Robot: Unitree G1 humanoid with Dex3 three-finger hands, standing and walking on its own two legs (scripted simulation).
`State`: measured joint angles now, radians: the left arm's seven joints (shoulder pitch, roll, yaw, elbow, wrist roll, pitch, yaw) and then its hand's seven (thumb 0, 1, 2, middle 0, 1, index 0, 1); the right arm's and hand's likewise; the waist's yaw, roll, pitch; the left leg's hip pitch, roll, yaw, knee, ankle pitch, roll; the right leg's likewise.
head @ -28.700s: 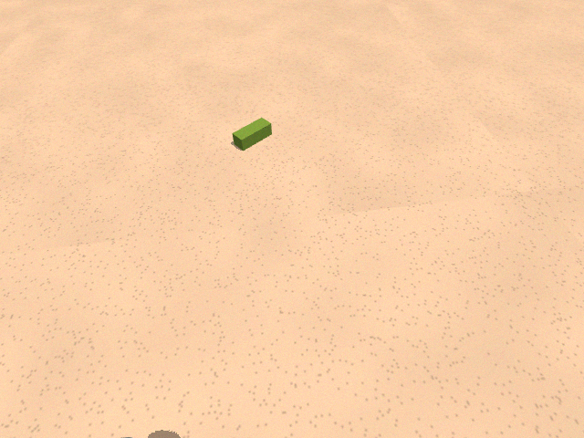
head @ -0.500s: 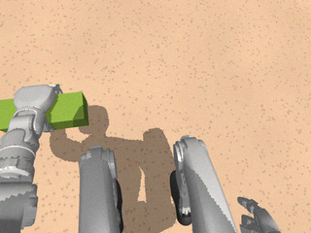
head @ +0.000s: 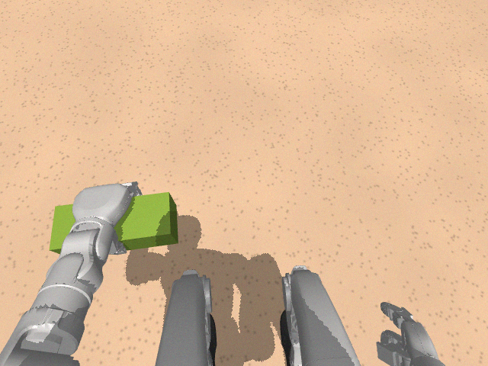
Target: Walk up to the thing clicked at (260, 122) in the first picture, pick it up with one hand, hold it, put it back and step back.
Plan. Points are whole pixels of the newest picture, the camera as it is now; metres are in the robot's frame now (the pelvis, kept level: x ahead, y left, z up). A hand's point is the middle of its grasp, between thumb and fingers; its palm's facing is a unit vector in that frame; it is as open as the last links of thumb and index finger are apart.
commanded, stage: lift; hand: left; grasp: from above
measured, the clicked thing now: (119, 225) +0.37 +0.25 -0.12
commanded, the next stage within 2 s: hold in 0.68 s
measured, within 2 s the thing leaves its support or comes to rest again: neither
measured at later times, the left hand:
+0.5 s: hand (95, 200) +0.35 +0.22 +0.04, palm faces -0.46 -0.08 -0.89, open 11.1 cm
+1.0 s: hand (81, 170) +0.37 +0.22 +0.10, palm faces -0.46 -0.07 -0.89, open 11.1 cm
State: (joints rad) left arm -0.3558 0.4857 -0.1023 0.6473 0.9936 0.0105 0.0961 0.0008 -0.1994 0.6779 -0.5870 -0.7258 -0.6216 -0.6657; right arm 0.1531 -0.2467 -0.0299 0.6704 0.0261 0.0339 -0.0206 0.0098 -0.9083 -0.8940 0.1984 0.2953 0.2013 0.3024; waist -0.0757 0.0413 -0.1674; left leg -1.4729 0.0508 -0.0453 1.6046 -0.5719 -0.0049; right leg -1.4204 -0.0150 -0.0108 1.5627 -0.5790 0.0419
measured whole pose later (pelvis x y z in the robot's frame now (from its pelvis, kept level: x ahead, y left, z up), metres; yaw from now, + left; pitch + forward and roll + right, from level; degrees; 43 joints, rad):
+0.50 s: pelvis +0.04 +0.00 +0.13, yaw +1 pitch +13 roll -1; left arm -0.32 0.38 -0.17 0.83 1.02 0.02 0.16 0.00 -0.20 0.68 -0.59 -0.72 -0.63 -0.66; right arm 0.26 -0.25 -0.04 0.74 0.02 0.00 -0.05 0.01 -0.91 -0.90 0.20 0.30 0.20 0.30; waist -0.07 0.03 -0.10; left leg -0.82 0.05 0.00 1.02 -0.42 -0.01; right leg -0.79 -0.02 0.00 0.99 -0.42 0.03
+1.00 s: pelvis +0.06 +0.00 +0.17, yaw +0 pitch +7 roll +0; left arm -0.31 0.37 -0.20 0.82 1.01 0.02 0.11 0.00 -0.21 0.68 -0.60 -0.72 -0.63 -0.66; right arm 0.24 -0.25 -0.05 0.73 0.03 0.02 -0.04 0.01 -0.90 -0.89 0.20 0.30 0.20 0.30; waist -0.04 0.03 -0.06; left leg -0.51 0.04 0.03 0.72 -0.33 -0.01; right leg -0.49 -0.03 0.02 0.70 -0.33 0.03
